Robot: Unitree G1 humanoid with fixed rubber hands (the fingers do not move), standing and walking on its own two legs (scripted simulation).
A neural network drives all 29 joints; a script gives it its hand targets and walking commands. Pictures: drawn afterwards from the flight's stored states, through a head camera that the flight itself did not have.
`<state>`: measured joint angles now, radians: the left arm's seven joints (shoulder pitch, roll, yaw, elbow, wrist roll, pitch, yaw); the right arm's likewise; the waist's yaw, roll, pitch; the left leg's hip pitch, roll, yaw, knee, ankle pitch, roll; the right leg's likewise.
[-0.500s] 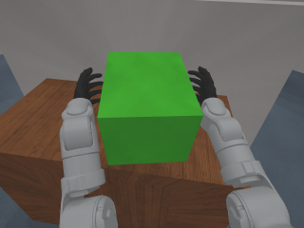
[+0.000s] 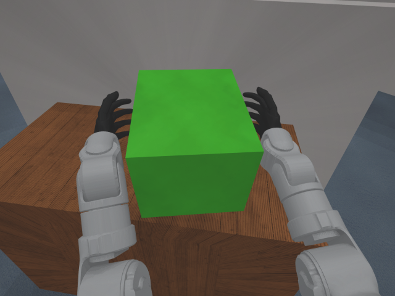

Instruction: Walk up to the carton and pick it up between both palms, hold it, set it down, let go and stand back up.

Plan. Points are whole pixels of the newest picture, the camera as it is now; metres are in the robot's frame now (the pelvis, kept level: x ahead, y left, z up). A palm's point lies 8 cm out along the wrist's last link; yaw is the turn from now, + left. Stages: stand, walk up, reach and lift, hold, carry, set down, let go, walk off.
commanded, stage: hold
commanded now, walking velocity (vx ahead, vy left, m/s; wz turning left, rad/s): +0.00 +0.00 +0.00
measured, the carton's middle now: (189, 138) +0.41 +0.01 +0.16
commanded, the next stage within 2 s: set down in 1.26 s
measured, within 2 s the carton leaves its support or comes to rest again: neither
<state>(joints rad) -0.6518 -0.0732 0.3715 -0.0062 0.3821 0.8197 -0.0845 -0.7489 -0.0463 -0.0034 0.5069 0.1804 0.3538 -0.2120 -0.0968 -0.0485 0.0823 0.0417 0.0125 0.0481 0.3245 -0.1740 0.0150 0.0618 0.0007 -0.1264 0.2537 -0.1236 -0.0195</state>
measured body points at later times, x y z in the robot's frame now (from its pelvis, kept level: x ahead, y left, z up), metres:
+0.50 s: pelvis -0.01 +0.00 +0.00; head -0.05 +0.02 +0.45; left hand +0.37 +0.16 +0.23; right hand +0.38 -0.14 +0.22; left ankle +0.02 +0.10 -0.75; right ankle +0.03 -0.10 -0.75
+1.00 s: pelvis +0.00 +0.00 +0.00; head -0.05 +0.02 +0.45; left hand +0.37 +0.17 +0.22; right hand +0.38 -0.14 +0.22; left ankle +0.02 +0.10 -0.75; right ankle +0.03 -0.10 -0.75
